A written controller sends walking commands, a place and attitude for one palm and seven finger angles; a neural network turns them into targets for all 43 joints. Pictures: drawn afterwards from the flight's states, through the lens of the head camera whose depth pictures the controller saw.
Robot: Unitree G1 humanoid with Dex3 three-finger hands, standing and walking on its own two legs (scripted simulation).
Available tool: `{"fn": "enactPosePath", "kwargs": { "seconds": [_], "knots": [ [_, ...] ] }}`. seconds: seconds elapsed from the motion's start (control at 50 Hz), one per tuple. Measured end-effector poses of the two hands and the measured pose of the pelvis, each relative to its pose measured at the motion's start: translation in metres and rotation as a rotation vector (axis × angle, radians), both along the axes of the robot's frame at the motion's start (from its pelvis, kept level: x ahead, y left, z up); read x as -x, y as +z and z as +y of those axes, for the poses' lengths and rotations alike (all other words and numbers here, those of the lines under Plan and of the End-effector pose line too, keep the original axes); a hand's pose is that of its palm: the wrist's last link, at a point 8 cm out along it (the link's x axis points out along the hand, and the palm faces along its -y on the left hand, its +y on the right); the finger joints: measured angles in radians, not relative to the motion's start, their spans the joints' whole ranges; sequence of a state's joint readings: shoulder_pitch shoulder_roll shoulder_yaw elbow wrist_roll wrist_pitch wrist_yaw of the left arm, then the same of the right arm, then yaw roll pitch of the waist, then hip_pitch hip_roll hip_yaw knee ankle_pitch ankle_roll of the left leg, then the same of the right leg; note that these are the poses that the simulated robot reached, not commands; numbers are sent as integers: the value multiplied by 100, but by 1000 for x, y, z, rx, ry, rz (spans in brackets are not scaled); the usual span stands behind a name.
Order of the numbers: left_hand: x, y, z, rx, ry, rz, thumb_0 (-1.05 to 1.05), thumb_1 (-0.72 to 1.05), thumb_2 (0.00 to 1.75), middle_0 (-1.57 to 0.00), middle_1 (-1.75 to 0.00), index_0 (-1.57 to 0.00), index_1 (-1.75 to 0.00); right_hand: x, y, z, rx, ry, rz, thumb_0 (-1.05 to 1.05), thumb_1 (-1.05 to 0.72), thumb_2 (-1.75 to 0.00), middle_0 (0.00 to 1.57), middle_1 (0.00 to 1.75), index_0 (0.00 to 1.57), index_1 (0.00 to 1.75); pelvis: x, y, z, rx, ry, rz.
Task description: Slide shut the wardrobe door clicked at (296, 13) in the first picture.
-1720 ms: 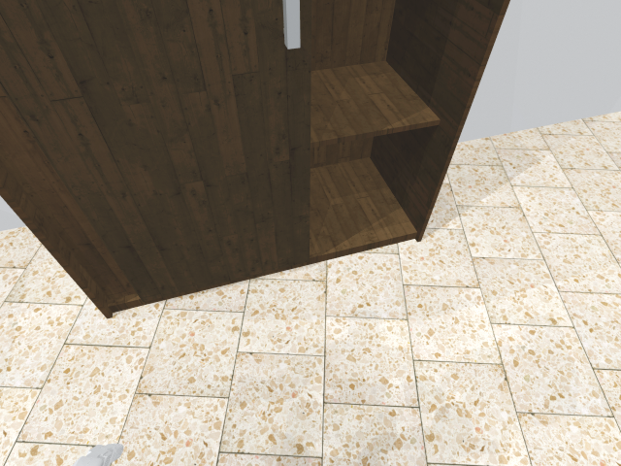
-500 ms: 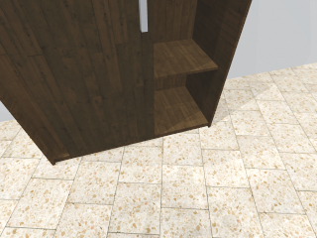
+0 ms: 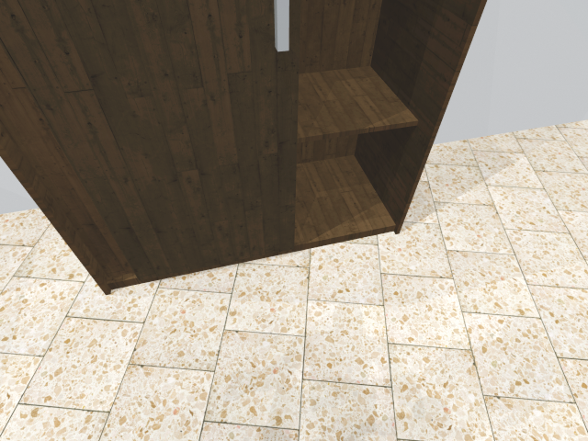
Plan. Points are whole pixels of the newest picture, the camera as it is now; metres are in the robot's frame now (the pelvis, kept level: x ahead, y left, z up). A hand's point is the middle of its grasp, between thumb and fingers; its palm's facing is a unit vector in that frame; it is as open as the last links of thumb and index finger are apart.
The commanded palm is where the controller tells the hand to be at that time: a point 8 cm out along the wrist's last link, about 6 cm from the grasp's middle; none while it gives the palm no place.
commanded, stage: turn to face it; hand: left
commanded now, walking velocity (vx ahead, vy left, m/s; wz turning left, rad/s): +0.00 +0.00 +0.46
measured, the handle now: out of the picture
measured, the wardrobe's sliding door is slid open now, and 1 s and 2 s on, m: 0.48 0.48 0.48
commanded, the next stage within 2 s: take the last steps up to it in 0.48 s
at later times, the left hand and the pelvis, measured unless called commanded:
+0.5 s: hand out of the picture -0.01 +0.23 -0.18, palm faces +0.19 -0.96 -0.22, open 7.4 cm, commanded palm none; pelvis -0.03 +0.02 +0.00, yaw +11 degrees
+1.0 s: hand out of the picture -0.14 +0.11 -0.17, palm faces +0.35 -0.93 -0.12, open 7.4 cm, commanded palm none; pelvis -0.01 +0.00 +0.00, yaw +14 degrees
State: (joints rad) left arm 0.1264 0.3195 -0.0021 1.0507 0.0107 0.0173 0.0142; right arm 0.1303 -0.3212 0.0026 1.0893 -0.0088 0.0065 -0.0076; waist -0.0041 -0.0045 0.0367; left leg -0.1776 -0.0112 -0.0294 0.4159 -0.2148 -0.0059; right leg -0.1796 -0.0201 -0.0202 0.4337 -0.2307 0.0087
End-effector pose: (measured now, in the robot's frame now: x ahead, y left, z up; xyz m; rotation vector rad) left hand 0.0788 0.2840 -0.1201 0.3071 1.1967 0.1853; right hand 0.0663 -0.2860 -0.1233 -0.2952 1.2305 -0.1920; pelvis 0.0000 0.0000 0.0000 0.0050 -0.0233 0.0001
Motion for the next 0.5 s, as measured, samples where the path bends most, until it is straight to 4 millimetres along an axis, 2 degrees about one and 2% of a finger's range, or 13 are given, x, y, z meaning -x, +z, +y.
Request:
{"fn": "enactPosePath", "kwargs": {
  "seconds": [0.14,0.26,0.38,0.5],
  "knots": [
    [28,-17,-13,52,63,-2,0,91,90,-20,-29,-20,-30,4,-19,32,-59,40,35,1,-91,-90,20,30,20,30,10,-11,6,16,63,7],
    [63,-41,-8,108,142,27,0,90,90,-20,-30,-20,-30,13,-24,65,-72,75,52,1,-91,-90,20,30,20,30,17,-21,23,7,120,-6],
    [90,-33,-4,127,200,71,0,91,90,-20,-29,-20,-30,29,-12,86,-83,90,77,1,-91,-90,20,30,20,30,26,-7,27,23,153,13],
    [106,-23,-10,124,240,70,0,91,90,-20,-29,-20,-30,37,-9,83,-87,95,89,1,-91,-90,20,30,20,30,34,0,23,30,188,22]
  ]
}}
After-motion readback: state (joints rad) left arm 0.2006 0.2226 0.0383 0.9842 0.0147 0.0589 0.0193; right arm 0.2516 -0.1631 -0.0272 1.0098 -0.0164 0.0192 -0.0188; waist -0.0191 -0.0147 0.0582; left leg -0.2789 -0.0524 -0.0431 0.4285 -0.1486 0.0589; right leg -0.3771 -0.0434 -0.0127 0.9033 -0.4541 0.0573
